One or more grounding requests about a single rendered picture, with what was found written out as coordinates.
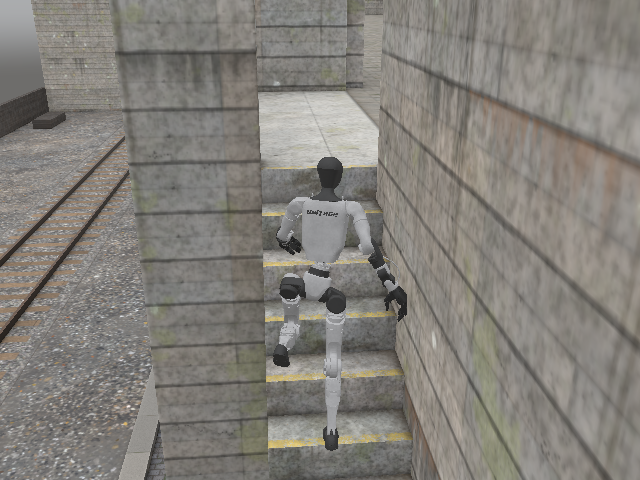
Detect stairs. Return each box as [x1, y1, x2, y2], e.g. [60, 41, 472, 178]
[261, 167, 413, 480]

